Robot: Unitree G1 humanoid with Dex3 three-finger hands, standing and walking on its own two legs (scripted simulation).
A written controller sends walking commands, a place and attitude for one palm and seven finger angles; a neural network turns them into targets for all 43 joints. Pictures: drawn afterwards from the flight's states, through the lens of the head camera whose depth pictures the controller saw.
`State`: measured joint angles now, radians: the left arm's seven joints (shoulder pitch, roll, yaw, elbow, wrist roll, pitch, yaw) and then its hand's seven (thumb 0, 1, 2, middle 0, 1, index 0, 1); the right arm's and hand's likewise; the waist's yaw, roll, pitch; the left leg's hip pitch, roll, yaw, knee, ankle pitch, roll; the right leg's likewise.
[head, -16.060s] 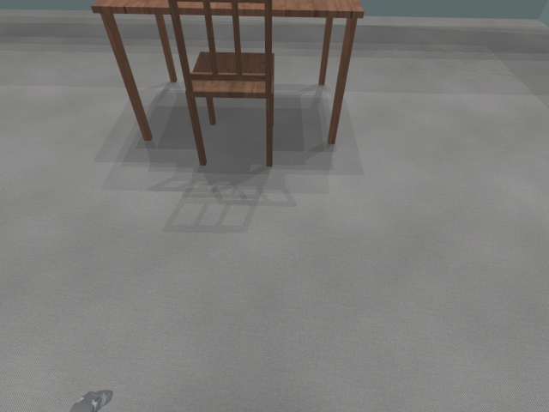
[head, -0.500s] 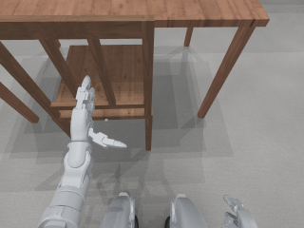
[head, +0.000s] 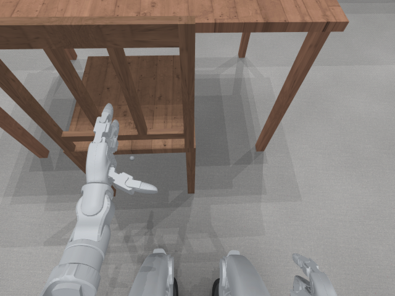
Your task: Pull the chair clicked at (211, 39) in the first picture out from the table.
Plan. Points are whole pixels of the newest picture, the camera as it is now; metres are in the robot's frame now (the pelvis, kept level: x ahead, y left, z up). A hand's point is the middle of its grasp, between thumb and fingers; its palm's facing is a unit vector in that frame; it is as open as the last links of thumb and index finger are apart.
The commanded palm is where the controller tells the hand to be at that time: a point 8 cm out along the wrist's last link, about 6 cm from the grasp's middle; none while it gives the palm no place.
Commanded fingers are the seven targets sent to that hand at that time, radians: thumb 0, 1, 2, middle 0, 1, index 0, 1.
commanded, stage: aim the fingers beside a spindle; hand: left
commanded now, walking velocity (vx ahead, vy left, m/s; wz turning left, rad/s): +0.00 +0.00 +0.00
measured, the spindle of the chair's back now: (83, 99) +0.53 +0.26 +0.02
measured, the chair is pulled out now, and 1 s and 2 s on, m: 0.00 0.00 0.00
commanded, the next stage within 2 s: push the fingers through the gap in 1.40 s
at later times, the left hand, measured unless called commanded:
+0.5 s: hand (130, 160) +0.37 +0.14 +0.03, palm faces +0.02 -1.00 -0.03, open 16.9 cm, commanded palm +0.35 +0.18 +0.02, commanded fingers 0.00 -0.50 0.30 -0.06 -0.08 -0.06 -0.08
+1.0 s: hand (132, 161) +0.37 +0.13 +0.03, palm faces -0.01 -1.00 -0.02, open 16.9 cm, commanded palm +0.35 +0.18 +0.02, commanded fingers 0.00 -0.50 0.30 -0.06 -0.08 -0.06 -0.08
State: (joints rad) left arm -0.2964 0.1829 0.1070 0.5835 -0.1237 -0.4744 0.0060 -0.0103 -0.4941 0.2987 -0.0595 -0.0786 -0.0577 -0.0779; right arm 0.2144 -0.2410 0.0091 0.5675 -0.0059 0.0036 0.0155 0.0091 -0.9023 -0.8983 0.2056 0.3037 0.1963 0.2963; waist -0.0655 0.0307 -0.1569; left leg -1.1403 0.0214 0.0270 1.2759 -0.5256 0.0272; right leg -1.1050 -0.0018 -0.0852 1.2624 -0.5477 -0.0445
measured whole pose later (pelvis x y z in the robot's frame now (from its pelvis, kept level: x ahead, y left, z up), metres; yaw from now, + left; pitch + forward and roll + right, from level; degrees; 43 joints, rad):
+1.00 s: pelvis +0.00 +0.01 +0.00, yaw +0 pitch +22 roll -2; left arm -0.25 0.16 0.05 0.51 -0.13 -0.48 -0.01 -0.01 -0.50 0.30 -0.06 -0.08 -0.05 -0.08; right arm 0.23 -0.24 0.00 0.58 0.00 0.00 0.02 0.01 -0.90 -0.90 0.21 0.30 0.20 0.30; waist -0.05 0.04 -0.16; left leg -1.12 0.01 0.02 1.27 -0.53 0.04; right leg -1.08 -0.01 -0.09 1.24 -0.55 -0.03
